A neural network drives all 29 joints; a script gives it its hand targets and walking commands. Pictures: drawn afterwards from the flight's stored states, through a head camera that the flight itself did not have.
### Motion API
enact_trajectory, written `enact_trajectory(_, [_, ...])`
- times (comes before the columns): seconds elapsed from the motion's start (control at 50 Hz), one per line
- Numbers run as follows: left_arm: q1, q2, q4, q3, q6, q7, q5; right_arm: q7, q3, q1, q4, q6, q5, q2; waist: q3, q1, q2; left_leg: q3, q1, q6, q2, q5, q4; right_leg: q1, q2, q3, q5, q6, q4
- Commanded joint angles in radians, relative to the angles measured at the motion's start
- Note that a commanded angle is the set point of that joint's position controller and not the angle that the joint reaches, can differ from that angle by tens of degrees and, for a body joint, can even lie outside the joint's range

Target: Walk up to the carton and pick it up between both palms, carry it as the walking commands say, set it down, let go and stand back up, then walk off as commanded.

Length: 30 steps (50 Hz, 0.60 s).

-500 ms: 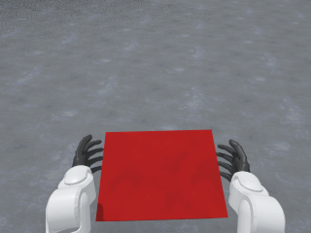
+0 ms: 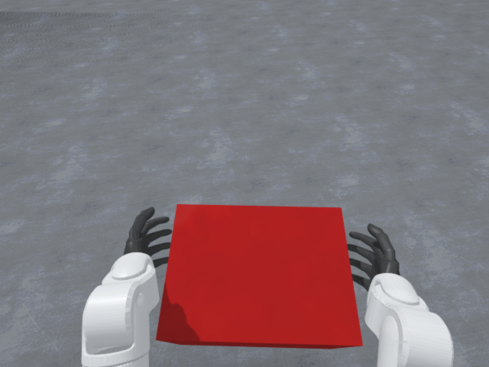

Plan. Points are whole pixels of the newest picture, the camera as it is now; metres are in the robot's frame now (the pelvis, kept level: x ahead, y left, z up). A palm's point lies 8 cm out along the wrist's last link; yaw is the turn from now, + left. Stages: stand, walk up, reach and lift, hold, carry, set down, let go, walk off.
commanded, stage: carry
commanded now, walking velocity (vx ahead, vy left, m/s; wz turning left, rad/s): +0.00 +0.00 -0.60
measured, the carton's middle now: (256, 279) +0.28 +0.00 +0.00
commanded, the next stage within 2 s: none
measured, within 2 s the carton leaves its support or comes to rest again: neither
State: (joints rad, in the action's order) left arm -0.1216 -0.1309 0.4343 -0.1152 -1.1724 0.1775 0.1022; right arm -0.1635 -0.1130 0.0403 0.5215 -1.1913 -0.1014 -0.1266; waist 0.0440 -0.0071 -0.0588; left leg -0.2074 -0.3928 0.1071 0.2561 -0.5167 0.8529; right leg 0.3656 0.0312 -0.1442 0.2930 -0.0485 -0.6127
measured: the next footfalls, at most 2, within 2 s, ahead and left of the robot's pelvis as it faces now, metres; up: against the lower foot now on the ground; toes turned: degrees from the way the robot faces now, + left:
left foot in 0.50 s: -0.02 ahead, +0.09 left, +0.00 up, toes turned -9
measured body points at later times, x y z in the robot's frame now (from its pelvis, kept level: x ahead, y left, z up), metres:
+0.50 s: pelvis -0.04 -0.01 +0.02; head -0.05 +0.00 +0.46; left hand +0.24 +0.14 +0.11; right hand +0.20 -0.21 +0.12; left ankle -0.06 +0.09 -0.72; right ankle +0.01 -0.09 -0.72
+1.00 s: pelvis -0.08 -0.01 +0.02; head -0.10 -0.01 +0.47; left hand +0.21 +0.11 +0.11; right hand +0.14 -0.22 +0.11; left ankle -0.06 +0.09 -0.72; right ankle -0.04 -0.12 -0.72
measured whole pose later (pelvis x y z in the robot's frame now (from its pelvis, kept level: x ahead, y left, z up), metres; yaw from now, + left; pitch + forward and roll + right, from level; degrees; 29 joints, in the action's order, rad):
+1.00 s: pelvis -0.08 -0.01 +0.02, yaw -9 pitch +2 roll +0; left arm -0.10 -0.13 0.41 -0.13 -1.19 0.17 0.12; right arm -0.17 -0.11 0.06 0.47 -1.22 -0.10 -0.13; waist 0.09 -0.02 0.00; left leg -0.12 -0.28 -0.02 0.03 -0.26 0.51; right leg 0.35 -0.01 -0.06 0.16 -0.02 -0.48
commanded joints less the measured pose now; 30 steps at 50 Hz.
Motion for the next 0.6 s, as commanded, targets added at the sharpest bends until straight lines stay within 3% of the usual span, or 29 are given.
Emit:
enact_trajectory(0.0, [-0.294, -0.904, 0.075, 0.68, -0.013, -0.256, -0.381, 0.234, 0.773, 0.476, 0.113, 0.009, 0.404, -0.891, 0.314, 0.001, 0.264, 0.176, -0.314, 0.038, -0.083, -0.201, 0.333, -0.446, -0.377, 0.461, -0.986, -0.167, 0.141])
enact_trajectory(0.02, [-0.307, -0.921, 0.092, 0.68, -0.004, -0.257, -0.371, 0.24, 0.784, 0.488, 0.109, 0.015, 0.415, -0.921, 0.319, 0.002, 0.193, 0.198, -0.301, 0.018, -0.084, -0.127, 0.342, -0.403, -0.344, 0.402, -0.836, -0.155, 0.15])
enact_trajectory(0.08, [-0.327, -0.975, 0.138, 0.692, 0.022, -0.264, -0.373, 0.251, 0.795, 0.492, 0.129, 0.037, 0.444, -0.981, 0.327, 0.003, 0.137, 0.208, -0.275, 0.004, -0.098, 0.016, 0.357, -0.352, -0.275, 0.33, -0.689, -0.135, 0.142])
enact_trajectory(0.2, [-0.301, -0.917, 0.154, 0.693, 0.023, -0.266, -0.37, 0.231, 0.785, 0.455, 0.12, 0.041, 0.42, -0.941, 0.318, 0.013, 0.149, 0.2, -0.218, -0.01, -0.16, 0.053, 0.236, -0.293, -0.273, 0.409, -0.39, -0.127, 0.239])
enact_trajectory(0.32, [-0.321, -0.865, 0.132, 0.697, -0.003, -0.266, -0.376, 0.216, 0.751, 0.442, 0.077, 0.014, 0.393, -0.893, 0.284, 0.019, 0.181, 0.179, -0.074, -0.047, -0.221, 0.082, 0.011, -0.223, -0.258, 0.415, -0.299, -0.105, 0.296])
enact_trajectory(0.42, [-0.341, -0.854, 0.109, 0.71, -0.024, -0.261, -0.388, 0.212, 0.714, 0.434, 0.043, -0.008, 0.379, -0.867, 0.283, 0.021, 0.196, 0.13, 0.093, -0.068, -0.268, 0.129, -0.298, -0.21, -0.238, 0.402, -0.29, -0.07, 0.292])
enact_trajectory(0.44, [-0.343, -0.852, 0.102, 0.713, -0.028, -0.258, -0.391, 0.213, 0.708, 0.431, 0.035, -0.012, 0.38, -0.866, 0.29, 0.014, 0.178, 0.108, 0.183, -0.073, -0.255, 0.195, -0.425, -0.171, -0.217, 0.369, -0.242, -0.042, 0.273])
enact_trajectory(0.46, [-0.342, -0.849, 0.091, 0.713, -0.032, -0.255, -0.387, 0.214, 0.702, 0.438, 0.023, -0.014, 0.381, -0.867, 0.281, 0.021, 0.135, 0.141, 0.274, -0.08, -0.207, 0.227, -0.481, -0.092, -0.186, 0.333, -0.193, -0.016, 0.258])
enact_trajectory(0.48, [-0.336, -0.853, 0.084, 0.712, -0.036, -0.252, -0.383, 0.215, 0.7, 0.45, 0.028, -0.017, 0.384, -0.858, 0.277, 0.027, 0.029, 0.255, 0.327, -0.103, -0.101, 0.206, -0.555, -0.021, -0.128, 0.278, -0.141, 0.007, 0.182])
enact_trajectory(0.5, [-0.364, -0.869, 0.117, 0.727, -0.037, -0.254, -0.394, 0.218, 0.688, 0.43, 0.003, -0.014, 0.371, -0.871, 0.246, 0.023, -0.152, 0.399, 0.304, -0.163, 0.03, 0.323, -0.57, 0.069, -0.062, 0.193, -0.086, 0.041, 0.121])
enact_trajectory(0.52, [-0.415, -0.876, 0.127, 0.74, -0.037, -0.253, -0.403, 0.222, 0.68, 0.437, -0.005, -0.012, 0.367, -0.875, 0.195, 0.02, -0.177, 0.4, 0.25, -0.203, 0.084, 0.459, -0.572, 0.093, -0.052, 0.152, 0.004, 0.04, 0.06])
enact_trajectory(0.54, [-0.431, -0.89, 0.118, 0.746, -0.037, -0.254, -0.409, 0.225, 0.68, 0.444, 0.005, -0.01, 0.366, -0.88, 0.19, 0.017, -0.139, 0.362, 0.221, -0.209, 0.085, 0.58, -0.545, 0.07, -0.056, 0.138, 0.031, 0.036, 0.004])
enact_trajectory(0.58, [-0.434, -0.913, 0.108, 0.749, -0.037, -0.259, -0.428, 0.226, 0.676, 0.451, 0.025, -0.005, 0.362, -0.884, 0.197, 0.014, -0.069, 0.288, 0.215, -0.202, 0.033, 0.718, -0.503, 0.041, -0.052, 0.116, 0.028, 0.033, -0.041])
